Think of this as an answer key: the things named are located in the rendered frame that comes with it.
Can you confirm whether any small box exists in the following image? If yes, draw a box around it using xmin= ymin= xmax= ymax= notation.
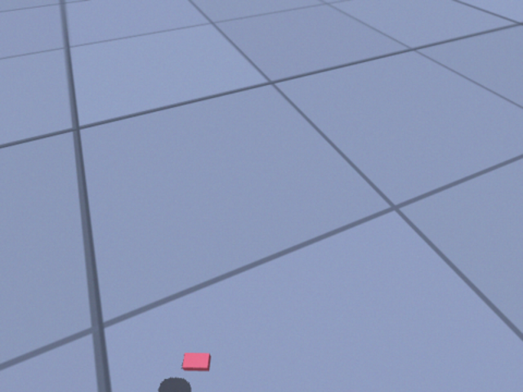
xmin=182 ymin=353 xmax=211 ymax=371

